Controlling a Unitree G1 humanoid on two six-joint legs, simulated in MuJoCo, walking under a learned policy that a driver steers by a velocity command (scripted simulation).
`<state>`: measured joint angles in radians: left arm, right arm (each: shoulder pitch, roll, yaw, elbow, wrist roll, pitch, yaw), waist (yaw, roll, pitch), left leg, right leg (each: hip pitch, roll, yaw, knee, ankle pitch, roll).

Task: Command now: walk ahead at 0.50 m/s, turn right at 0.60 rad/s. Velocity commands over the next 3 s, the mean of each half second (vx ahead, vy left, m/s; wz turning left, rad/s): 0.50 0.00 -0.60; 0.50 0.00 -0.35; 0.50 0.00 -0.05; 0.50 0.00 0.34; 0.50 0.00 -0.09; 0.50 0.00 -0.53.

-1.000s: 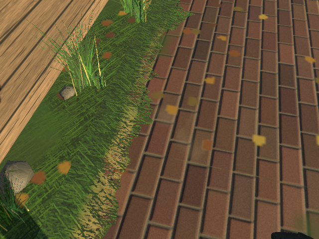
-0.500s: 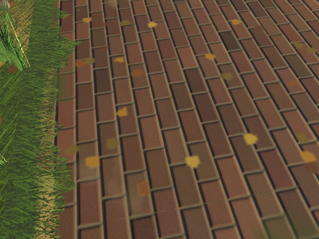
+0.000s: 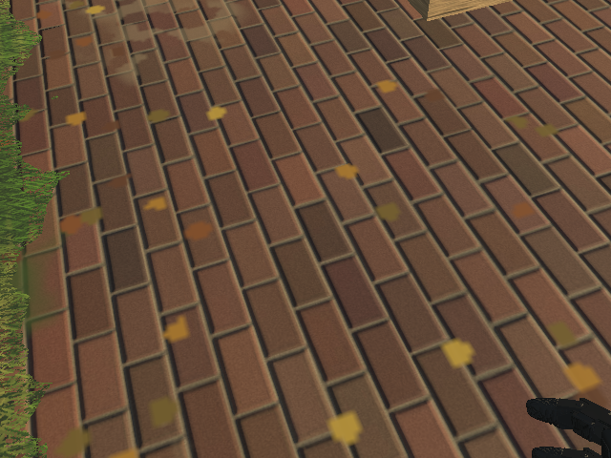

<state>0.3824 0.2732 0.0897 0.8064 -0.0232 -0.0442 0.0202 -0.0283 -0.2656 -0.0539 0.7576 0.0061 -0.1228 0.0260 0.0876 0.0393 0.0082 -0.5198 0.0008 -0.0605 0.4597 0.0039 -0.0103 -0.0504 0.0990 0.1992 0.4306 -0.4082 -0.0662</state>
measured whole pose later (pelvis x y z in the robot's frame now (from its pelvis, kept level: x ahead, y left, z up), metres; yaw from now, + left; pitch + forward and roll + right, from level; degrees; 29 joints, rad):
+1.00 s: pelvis +0.52 -0.14 +0.01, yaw -27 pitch +2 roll -1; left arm 0.36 0.28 0.06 0.76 -0.01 -0.06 0.00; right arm 0.05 -0.27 -0.03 0.74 0.01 -0.09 0.04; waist 0.07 0.05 0.02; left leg -0.62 0.07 -0.02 0.55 0.07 -0.01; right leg 0.00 0.09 0.06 0.29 -0.33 -0.07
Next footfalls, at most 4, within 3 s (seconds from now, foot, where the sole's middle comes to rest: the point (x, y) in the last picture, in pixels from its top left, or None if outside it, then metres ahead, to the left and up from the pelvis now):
0.02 left None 0.19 0.13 -0.77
0.56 right None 0.41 -0.19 -0.77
1.08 left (416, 329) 0.79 -0.13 -0.77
1.60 right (557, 286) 0.93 -0.49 -0.77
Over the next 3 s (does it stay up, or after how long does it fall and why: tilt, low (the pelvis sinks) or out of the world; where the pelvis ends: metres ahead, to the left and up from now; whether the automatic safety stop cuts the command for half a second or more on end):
stays up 1.55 -0.60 0.01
